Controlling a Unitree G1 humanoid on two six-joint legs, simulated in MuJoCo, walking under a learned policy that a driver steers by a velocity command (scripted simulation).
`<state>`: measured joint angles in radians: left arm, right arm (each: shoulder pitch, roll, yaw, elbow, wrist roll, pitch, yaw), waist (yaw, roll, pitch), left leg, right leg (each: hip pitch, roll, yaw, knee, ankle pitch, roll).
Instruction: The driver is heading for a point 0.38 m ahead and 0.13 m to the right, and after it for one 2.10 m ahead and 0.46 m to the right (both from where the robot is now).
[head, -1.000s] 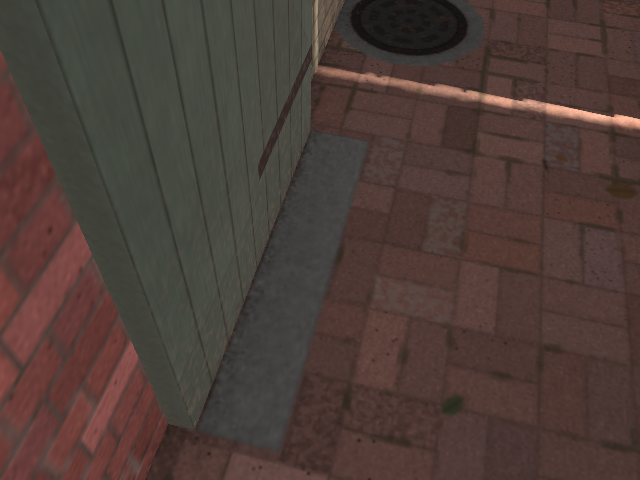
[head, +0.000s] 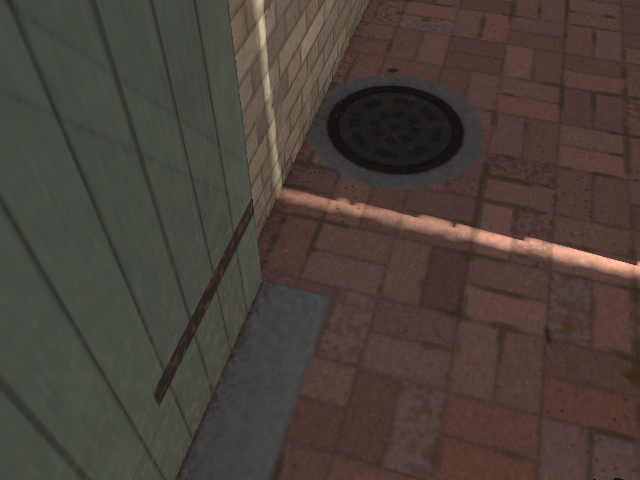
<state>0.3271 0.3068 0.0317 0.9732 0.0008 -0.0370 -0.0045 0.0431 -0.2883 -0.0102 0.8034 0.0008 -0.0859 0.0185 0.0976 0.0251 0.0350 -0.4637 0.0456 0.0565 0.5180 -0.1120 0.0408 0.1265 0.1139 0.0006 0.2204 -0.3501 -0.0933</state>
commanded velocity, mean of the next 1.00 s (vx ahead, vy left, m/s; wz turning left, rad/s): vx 0.50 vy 0.00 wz -0.33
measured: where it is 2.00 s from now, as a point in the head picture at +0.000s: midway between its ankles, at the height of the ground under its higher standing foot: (492, 286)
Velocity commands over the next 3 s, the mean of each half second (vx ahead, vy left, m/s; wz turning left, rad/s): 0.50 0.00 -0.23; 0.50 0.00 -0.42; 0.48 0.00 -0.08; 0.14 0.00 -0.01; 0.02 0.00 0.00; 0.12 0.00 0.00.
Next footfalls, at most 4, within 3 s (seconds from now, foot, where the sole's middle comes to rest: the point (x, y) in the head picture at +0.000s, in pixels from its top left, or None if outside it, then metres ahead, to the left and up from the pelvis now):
0.02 left None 0.17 0.11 -0.77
0.54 right None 0.44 -0.22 -0.77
1.04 left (425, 348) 0.79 -0.13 -0.77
1.48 right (550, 302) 0.95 -0.44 -0.77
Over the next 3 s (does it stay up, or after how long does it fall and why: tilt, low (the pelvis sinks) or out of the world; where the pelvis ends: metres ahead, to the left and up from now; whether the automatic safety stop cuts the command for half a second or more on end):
stays up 1.04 -0.31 -0.01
